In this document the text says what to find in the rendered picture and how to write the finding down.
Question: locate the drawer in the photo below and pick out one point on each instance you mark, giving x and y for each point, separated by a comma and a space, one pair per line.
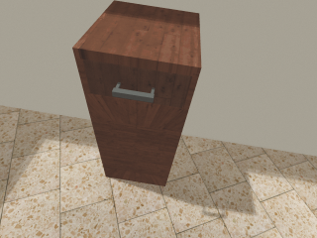
170, 88

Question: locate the handle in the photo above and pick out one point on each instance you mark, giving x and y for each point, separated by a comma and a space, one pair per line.
132, 94

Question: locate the cabinet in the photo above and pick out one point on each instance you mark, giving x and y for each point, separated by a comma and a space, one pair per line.
137, 140

